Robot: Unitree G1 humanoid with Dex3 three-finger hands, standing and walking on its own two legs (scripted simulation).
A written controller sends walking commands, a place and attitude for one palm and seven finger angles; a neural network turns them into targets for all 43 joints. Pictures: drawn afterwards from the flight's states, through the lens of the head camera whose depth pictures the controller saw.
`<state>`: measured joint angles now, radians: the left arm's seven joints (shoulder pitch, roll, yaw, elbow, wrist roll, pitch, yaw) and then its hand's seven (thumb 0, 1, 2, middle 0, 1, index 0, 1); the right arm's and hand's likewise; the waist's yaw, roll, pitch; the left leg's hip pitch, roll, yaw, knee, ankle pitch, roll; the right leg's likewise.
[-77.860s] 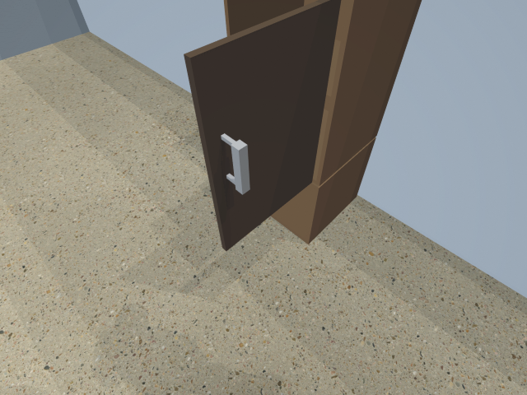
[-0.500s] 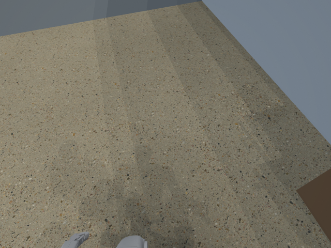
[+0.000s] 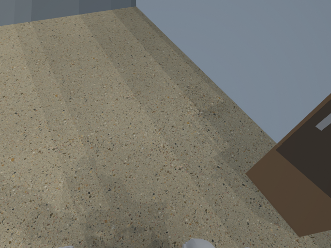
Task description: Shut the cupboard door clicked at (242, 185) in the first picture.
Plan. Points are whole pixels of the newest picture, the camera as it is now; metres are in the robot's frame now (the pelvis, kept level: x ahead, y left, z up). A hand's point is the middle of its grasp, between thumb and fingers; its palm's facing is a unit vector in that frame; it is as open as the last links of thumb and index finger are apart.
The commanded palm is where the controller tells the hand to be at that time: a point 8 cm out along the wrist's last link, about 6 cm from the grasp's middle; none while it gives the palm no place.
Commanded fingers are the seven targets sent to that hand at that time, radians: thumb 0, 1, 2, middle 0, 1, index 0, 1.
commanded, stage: turn to face it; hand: left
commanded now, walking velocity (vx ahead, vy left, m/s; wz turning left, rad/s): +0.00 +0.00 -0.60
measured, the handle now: out of the picture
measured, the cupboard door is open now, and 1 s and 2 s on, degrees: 6 6 6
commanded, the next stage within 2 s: take the last steps up to it in 1.34 s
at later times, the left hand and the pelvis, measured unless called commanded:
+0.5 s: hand (117, 247) +0.14 +0.13 -0.16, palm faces -0.28 -0.93 -0.24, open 7.4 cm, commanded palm none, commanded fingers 0.00 0.90 0.90 -0.20 -0.30 -0.20 -0.30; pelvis +0.00 -0.04 -0.01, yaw -17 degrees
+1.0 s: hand (124, 220) +0.21 +0.12 -0.17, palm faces -0.54 -0.81 -0.23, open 7.4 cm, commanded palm none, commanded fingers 0.00 0.90 0.90 -0.20 -0.30 -0.20 -0.30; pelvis +0.01 -0.01 +0.00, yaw -36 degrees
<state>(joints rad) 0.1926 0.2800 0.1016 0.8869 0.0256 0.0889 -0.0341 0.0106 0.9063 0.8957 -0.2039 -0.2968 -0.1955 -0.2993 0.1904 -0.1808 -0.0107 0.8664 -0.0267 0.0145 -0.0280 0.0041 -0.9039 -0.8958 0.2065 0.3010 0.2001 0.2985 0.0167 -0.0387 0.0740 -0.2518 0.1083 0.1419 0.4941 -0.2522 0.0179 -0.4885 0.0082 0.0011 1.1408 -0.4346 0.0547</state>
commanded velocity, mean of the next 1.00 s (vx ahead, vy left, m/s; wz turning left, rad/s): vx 0.00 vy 0.00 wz -0.58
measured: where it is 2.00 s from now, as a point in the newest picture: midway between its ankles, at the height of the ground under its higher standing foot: outside the picture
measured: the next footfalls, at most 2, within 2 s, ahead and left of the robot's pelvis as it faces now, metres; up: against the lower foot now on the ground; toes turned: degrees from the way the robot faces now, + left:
right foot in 0.26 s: +0.01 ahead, -0.16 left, +0.00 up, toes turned -14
left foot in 0.66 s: +0.10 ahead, +0.08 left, +0.00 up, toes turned -20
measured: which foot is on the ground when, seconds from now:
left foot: down 0.00-0.24, up 0.26-0.64, down 0.66-1.00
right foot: up 0.00-0.24, down 0.26-0.66, up 0.68-1.00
